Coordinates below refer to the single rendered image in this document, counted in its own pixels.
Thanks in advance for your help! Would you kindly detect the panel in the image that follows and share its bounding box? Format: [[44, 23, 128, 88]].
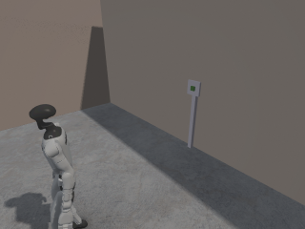
[[187, 79, 201, 148]]

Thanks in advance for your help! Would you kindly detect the left robot forearm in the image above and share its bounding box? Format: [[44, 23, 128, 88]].
[[61, 173, 74, 213]]

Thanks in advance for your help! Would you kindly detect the left robot hand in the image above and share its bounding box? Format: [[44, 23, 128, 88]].
[[58, 210, 73, 229]]

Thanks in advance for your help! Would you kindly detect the left robot upper arm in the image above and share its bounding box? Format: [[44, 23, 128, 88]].
[[44, 139, 74, 179]]

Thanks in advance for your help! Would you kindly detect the robot right shin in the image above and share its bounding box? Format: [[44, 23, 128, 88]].
[[71, 205, 82, 225]]

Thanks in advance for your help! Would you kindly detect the right robot thigh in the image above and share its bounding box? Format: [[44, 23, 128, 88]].
[[51, 175, 61, 201]]

